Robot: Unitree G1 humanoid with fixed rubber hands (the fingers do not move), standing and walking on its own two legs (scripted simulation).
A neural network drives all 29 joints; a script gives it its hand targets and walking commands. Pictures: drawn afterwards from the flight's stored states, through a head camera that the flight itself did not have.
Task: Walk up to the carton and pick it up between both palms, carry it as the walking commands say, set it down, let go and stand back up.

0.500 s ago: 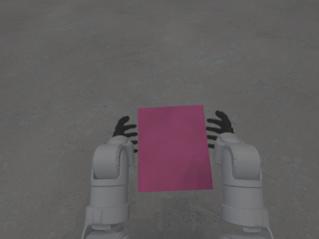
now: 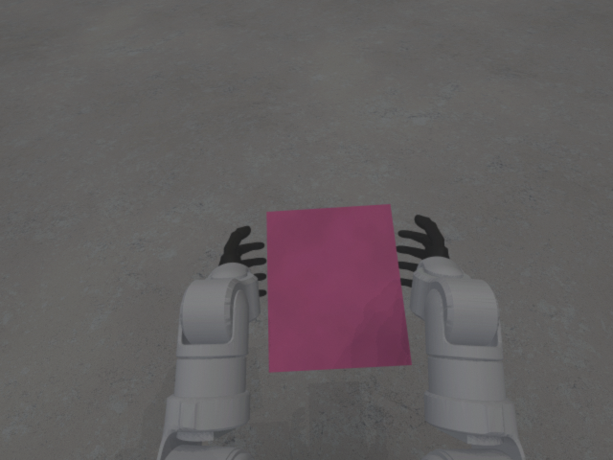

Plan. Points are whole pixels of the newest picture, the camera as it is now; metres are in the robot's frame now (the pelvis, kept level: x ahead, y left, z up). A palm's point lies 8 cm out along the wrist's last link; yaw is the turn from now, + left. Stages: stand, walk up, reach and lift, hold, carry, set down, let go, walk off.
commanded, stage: carry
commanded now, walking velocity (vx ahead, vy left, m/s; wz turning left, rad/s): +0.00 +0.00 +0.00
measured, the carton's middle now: (332, 295) +0.35 +0.00 +0.00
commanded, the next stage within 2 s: hold in 0.24 s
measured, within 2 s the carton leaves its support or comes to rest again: neither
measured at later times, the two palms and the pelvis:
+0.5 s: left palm (242, 305) +0.30 +0.12 +0.05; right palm (435, 303) +0.30 -0.13 +0.05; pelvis +0.00 +0.00 +0.00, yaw +0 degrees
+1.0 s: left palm (268, 325) +0.28 +0.08 +0.03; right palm (464, 356) +0.25 -0.17 +0.01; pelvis -0.05 +0.00 +0.00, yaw -3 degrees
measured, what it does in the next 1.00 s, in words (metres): stands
